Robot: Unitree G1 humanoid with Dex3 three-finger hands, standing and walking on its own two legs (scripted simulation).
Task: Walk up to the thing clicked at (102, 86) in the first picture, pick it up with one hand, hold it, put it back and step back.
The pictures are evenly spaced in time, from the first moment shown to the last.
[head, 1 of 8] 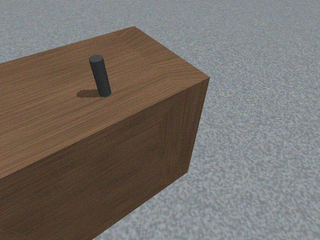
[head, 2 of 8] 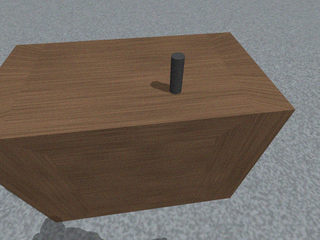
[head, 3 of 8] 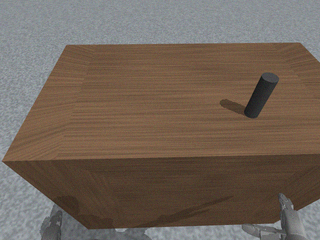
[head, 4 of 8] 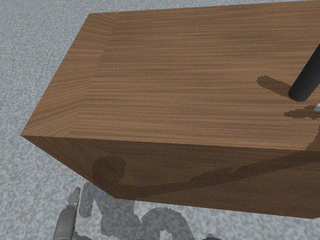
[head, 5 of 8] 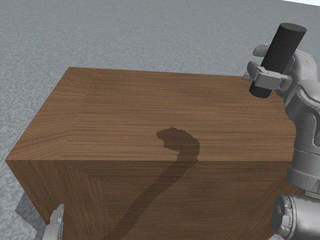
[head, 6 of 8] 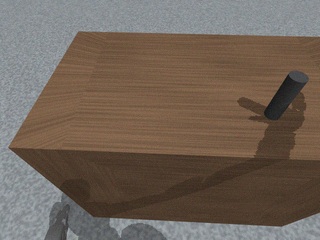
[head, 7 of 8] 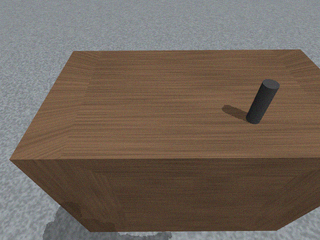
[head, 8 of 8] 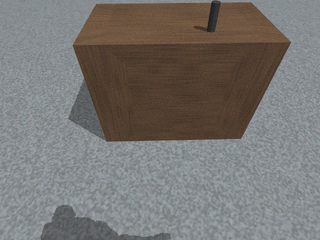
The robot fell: no
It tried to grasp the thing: yes
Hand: right
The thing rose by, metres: 0.25
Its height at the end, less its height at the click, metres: +0.00
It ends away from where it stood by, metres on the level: 0.01
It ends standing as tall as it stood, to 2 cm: yes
